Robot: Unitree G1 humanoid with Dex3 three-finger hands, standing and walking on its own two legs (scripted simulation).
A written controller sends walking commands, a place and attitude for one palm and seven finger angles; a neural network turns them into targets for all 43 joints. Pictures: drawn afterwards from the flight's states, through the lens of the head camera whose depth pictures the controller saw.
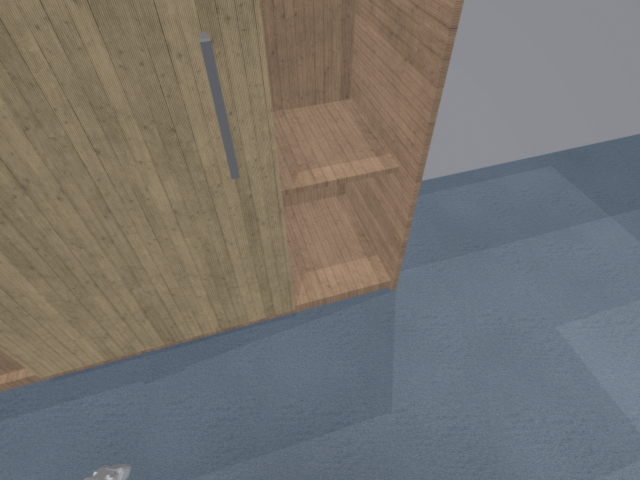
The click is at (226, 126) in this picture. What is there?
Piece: wardrobe's sliding door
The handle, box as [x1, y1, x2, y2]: [199, 32, 239, 179]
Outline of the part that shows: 200,32 200,45 231,178 237,178 239,176 209,37 206,36 205,32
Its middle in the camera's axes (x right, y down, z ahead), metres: -0.19 -0.24 +0.74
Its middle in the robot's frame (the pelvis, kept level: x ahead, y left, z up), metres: +0.72 +0.23 +0.09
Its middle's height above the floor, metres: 0.86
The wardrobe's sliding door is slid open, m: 0.38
